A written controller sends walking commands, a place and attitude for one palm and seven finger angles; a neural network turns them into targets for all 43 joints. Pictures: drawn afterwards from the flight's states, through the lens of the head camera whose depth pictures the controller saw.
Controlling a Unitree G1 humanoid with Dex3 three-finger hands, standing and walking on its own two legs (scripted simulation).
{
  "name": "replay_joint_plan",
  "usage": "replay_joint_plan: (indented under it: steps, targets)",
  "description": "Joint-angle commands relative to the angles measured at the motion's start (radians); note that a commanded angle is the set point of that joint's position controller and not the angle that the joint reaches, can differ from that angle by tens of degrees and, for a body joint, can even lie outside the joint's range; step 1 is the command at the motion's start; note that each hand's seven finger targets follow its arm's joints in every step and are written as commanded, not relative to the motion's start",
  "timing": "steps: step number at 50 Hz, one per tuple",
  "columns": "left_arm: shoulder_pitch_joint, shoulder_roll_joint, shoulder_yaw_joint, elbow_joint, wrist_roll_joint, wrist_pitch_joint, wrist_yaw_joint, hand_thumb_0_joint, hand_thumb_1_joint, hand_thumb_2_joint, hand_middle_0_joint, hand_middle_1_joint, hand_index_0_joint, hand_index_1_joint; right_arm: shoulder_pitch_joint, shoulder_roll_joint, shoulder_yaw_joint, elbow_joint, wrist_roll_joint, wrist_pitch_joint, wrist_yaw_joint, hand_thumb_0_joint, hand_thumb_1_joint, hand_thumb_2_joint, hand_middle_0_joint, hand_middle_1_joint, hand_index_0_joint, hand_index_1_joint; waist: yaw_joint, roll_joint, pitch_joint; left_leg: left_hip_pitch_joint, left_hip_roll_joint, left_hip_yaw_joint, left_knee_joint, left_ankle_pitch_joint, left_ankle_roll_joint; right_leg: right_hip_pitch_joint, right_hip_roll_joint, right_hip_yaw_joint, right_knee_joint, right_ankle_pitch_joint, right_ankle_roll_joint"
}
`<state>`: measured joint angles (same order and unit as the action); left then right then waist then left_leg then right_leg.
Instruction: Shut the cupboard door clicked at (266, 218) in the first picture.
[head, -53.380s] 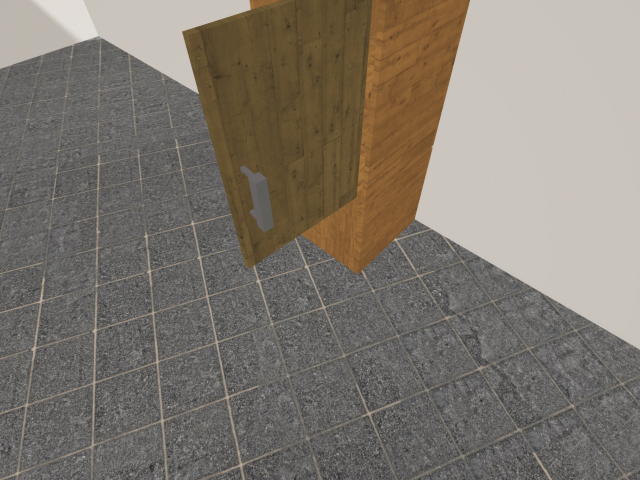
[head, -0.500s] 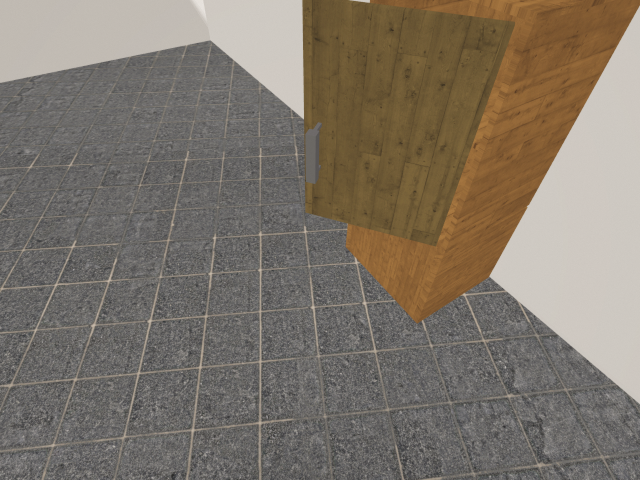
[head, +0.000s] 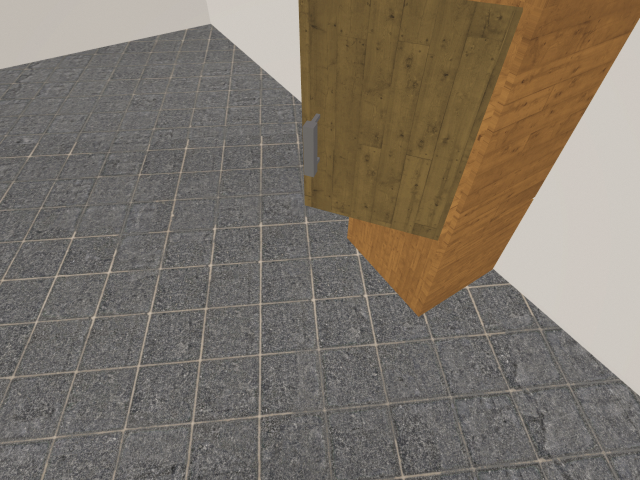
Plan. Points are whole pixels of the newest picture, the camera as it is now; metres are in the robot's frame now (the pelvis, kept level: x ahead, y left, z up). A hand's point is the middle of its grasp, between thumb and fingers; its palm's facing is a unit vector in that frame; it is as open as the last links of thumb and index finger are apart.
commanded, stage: look to check the result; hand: left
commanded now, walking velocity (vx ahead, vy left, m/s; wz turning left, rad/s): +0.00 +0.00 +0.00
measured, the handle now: (313, 145) +0.87 +0.07 -0.10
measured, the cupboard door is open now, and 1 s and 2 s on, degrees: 37 37 37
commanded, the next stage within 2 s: walk to a spot facing it in 0.14 s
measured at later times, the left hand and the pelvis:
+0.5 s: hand out of the picture +0.04 +0.19 -0.18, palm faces +0.11 -0.96 -0.26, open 7.4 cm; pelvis +0.01 -0.01 -0.01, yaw +5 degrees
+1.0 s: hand out of the picture +0.04 +0.23 -0.16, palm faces +0.39 -0.86 -0.32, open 7.4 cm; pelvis +0.01 -0.02 -0.02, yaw +24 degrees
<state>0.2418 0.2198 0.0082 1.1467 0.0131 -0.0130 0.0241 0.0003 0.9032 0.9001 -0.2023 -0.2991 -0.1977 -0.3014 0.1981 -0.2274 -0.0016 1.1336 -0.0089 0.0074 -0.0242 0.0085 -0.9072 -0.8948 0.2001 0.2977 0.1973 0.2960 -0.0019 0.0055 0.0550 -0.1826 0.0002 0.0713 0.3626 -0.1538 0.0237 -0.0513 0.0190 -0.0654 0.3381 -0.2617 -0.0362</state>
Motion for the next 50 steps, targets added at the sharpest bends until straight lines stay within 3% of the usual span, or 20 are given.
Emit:
replay_joint_plan:
  steps: [1, 13, 16, 19, 21, 22, 24, 26, 31, 32, 33, 34, 36, 38, 40, 45, 47, 48, 49, 50]
  targets:
    - [0.024, 0.149, 0.028, -0.034, -0.002, -0.014, 0.007, 0.000, 0.900, 0.900, -0.200, -0.300, -0.200, -0.300, 0.016, -0.149, -0.026, -0.042, -0.001, -0.019, -0.011, 0.000, -0.900, -0.900, 0.200, 0.300, 0.200, 0.300, -0.008, -0.017, -0.038, 0.088, 0.125, -0.128, -0.033, 0.154, 0.017, -0.077, -0.142, 0.115, -0.081, 0.198, -0.015]
    - [-0.005, 0.166, 0.033, -0.042, -0.002, -0.014, 0.009, 0.000, 0.900, 0.900, -0.200, -0.300, -0.200, -0.300, -0.006, -0.162, -0.023, -0.043, -0.004, -0.020, -0.012, 0.000, -0.900, -0.900, 0.200, 0.300, 0.200, 0.300, -0.007, -0.002, -0.031, 0.093, 0.125, -0.123, -0.037, 0.188, 0.010, -0.047, -0.147, 0.114, -0.083, 0.271, -0.013]
    - [0.030, 0.109, 0.030, -0.045, -0.003, 0.002, 0.017, 0.000, 0.900, 0.900, -0.200, -0.300, -0.200, -0.300, 0.024, -0.089, -0.012, -0.048, -0.005, -0.005, -0.008, 0.000, -0.900, -0.900, 0.200, 0.300, 0.200, 0.300, -0.004, -0.015, -0.031, 0.044, 0.112, -0.117, 0.007, 0.215, -0.002, -0.031, -0.162, 0.077, -0.029, 0.298, 0.000]
    - [0.050, 0.131, 0.048, -0.070, -0.004, 0.017, 0.022, 0.000, 0.900, 0.900, -0.200, -0.300, -0.200, -0.300, 0.029, -0.089, -0.020, -0.070, -0.007, 0.009, -0.006, 0.000, -0.900, -0.900, 0.200, 0.300, 0.200, 0.300, 0.007, -0.025, -0.025, -0.047, 0.087, -0.107, 0.094, 0.214, -0.010, -0.003, -0.201, 0.070, 0.030, 0.347, -0.021]
    - [0.063, 0.152, 0.065, -0.094, 0.001, 0.023, 0.025, 0.000, 0.900, 0.900, -0.200, -0.300, -0.200, -0.300, 0.020, -0.080, -0.029, -0.097, -0.007, 0.019, -0.004, 0.000, -0.900, -0.900, 0.200, 0.300, 0.200, 0.300, 0.021, -0.104, -0.014, -0.144, 0.047, -0.069, 0.235, 0.063, -0.023, 0.022, -0.275, 0.091, 0.029, 0.431, -0.074]
    - [0.072, 0.158, 0.070, -0.107, 0.003, 0.023, 0.025, 0.000, 0.900, 0.900, -0.200, -0.300, -0.200, -0.300, 0.000, -0.073, -0.036, -0.116, -0.010, 0.027, -0.003, 0.000, -0.900, -0.900, 0.200, 0.300, 0.200, 0.300, 0.031, -0.135, 0.009, -0.211, 0.031, -0.049, 0.360, -0.158, -0.031, 0.028, -0.333, 0.113, 0.024, 0.533, -0.118]
    - [0.053, 0.160, 0.077, -0.137, 0.014, 0.023, 0.026, 0.000, 0.900, 0.900, -0.200, -0.300, -0.200, -0.300, -0.021, -0.073, -0.054, -0.149, -0.009, 0.040, 0.000, 0.000, -0.900, -0.900, 0.200, 0.300, 0.200, 0.300, 0.027, -0.133, 0.044, -0.304, 0.044, -0.053, 0.596, -0.359, -0.034, 0.004, -0.417, 0.127, 0.029, 0.622, -0.190]
    - [0.021, 0.166, 0.087, -0.173, 0.019, 0.021, 0.027, 0.000, 0.900, 0.900, -0.200, -0.300, -0.200, -0.300, -0.030, -0.056, -0.056, -0.178, -0.005, 0.044, 0.010, 0.000, -0.900, -0.900, 0.200, 0.300, 0.200, 0.300, 0.011, -0.089, 0.066, -0.325, 0.066, -0.049, 0.602, -0.378, -0.041, -0.007, -0.414, 0.078, 0.060, 0.643, -0.181]
    - [0.005, 0.180, 0.098, -0.216, 0.008, 0.019, 0.013, 0.000, 0.900, 0.900, -0.200, -0.300, -0.200, -0.300, 0.076, -0.055, -0.062, -0.196, -0.016, 0.037, 0.030, 0.000, -0.900, -0.900, 0.200, 0.300, 0.200, 0.300, -0.044, -0.070, -0.018, -0.064, 0.036, 0.036, 0.242, -0.080, -0.022, -0.107, -0.327, -0.097, 0.311, 0.565, -0.041]
    - [0.022, 0.161, 0.096, -0.235, 0.001, 0.023, 0.010, 0.000, 0.900, 0.900, -0.200, -0.300, -0.200, -0.300, 0.154, -0.111, -0.078, -0.190, -0.023, 0.028, 0.030, 0.000, -0.900, -0.900, 0.200, 0.300, 0.200, 0.300, -0.073, 0.086, -0.077, 0.055, 0.131, -0.136, 0.128, 0.232, 0.043, -0.225, -0.250, -0.138, 0.491, 0.374, 0.027]
    - [0.017, 0.094, 0.083, -0.280, -0.008, 0.026, 0.006, 0.000, 0.900, 0.900, -0.200, -0.300, -0.200, -0.300, 0.210, -0.213, -0.102, -0.190, -0.027, 0.021, 0.022, 0.000, -0.900, -0.900, 0.200, 0.300, 0.200, 0.300, -0.085, 0.356, -0.103, 0.126, 0.373, -0.486, 0.029, 0.559, 0.198, -0.418, -0.108, -0.127, 0.727, -0.325, 0.092]
    - [-0.045, 0.105, 0.078, -0.318, 0.006, 0.035, 0.011, 0.000, 0.900, 0.900, -0.200, -0.300, -0.200, -0.300, 0.231, -0.233, -0.108, -0.183, -0.023, 0.025, 0.016, 0.000, -0.900, -0.900, 0.200, 0.300, 0.200, 0.300, -0.099, 0.201, -0.123, 0.054, 0.417, -0.555, -0.032, 0.298, 0.241, -0.424, -0.087, 0.016, 0.826, -0.439, 0.072]
    - [-0.112, 0.100, 0.087, -0.322, 0.007, 0.041, 0.008, 0.000, 0.900, 0.900, -0.200, -0.300, -0.200, -0.300, 0.140, -0.193, -0.098, -0.219, -0.026, 0.017, 0.005, 0.000, -0.900, -0.900, 0.200, 0.300, 0.200, 0.300, -0.071, 0.169, -0.067, -0.088, 0.338, -0.540, -0.082, -0.067, 0.187, -0.459, -0.114, 0.092, 0.848, -0.289, 0.063]
    - [-0.077, 0.084, 0.089, -0.310, 0.008, 0.038, -0.004, 0.000, 0.900, 0.900, -0.200, -0.300, -0.200, -0.300, 0.065, -0.178, -0.090, -0.243, -0.029, 0.011, 0.002, 0.000, -0.900, -0.900, 0.200, 0.300, 0.200, 0.300, -0.033, 0.120, -0.060, -0.100, 0.272, -0.457, -0.073, -0.073, 0.155, -0.451, -0.102, 0.085, 0.763, -0.211, 0.072]
    - [-0.062, 0.072, 0.086, -0.310, 0.007, 0.038, -0.007, 0.000, 0.900, 0.900, -0.200, -0.300, -0.200, -0.300, 0.059, -0.187, -0.093, -0.247, -0.028, 0.011, 0.001, 0.000, -0.900, -0.900, 0.200, 0.300, 0.200, 0.300, -0.030, 0.107, -0.089, -0.073, 0.243, -0.425, -0.061, -0.034, 0.151, -0.420, -0.080, 0.071, 0.659, -0.205, 0.078]
    - [-0.035, 0.072, 0.082, -0.324, 0.007, 0.039, -0.004, 0.000, 0.900, 0.900, -0.200, -0.300, -0.200, -0.300, 0.034, -0.201, -0.109, -0.266, -0.030, 0.027, 0.011, 0.000, -0.900, -0.900, 0.200, 0.300, 0.200, 0.300, -0.020, 0.144, -0.111, -0.109, 0.188, -0.429, -0.049, -0.043, 0.128, -0.300, -0.025, 0.039, 0.442, -0.182, 0.077]
    - [0.039, 0.093, 0.090, -0.313, 0.005, 0.036, -0.002, 0.000, 0.900, 0.900, -0.200, -0.300, -0.200, -0.300, -0.012, -0.189, -0.114, -0.288, -0.023, 0.034, 0.015, 0.000, -0.900, -0.900, 0.200, 0.300, 0.200, 0.300, 0.020, 0.152, -0.119, -0.209, 0.139, -0.413, -0.007, -0.079, 0.094, -0.138, -0.007, 0.027, 0.255, -0.091, 0.074]
    - [0.089, 0.123, 0.099, -0.305, 0.008, 0.031, 0.001, 0.000, 0.900, 0.900, -0.200, -0.300, -0.200, -0.300, -0.042, -0.166, -0.112, -0.302, -0.016, 0.039, 0.018, 0.000, -0.900, -0.900, 0.200, 0.300, 0.200, 0.300, 0.050, 0.086, -0.104, -0.312, 0.079, -0.370, 0.048, -0.169, 0.049, -0.029, -0.042, 0.048, 0.104, -0.052, 0.061]
    - [0.105, 0.205, 0.117, -0.317, 0.025, 0.022, 0.009, 0.000, 0.900, 0.900, -0.200, -0.300, -0.200, -0.300, -0.033, -0.103, -0.110, -0.320, -0.007, 0.042, 0.025, 0.000, -0.900, -0.900, 0.200, 0.300, 0.200, 0.300, 0.057, -0.151, -0.091, -0.471, -0.044, -0.252, 0.279, -0.318, -0.026, 0.039, -0.262, 0.313, -0.088, -0.229, -0.020]
    - [0.036, 0.259, 0.118, -0.343, 0.029, 0.026, 0.012, 0.000, 0.900, 0.900, -0.200, -0.300, -0.200, -0.300, -0.048, -0.086, -0.111, -0.335, -0.013, 0.040, 0.030, 0.000, -0.900, -0.900, 0.200, 0.300, 0.200, 0.300, 0.053, -0.273, -0.041, -0.486, -0.099, -0.128, 0.614, -0.407, -0.065, -0.116, -0.499, 0.503, -0.175, -0.260, -0.131]
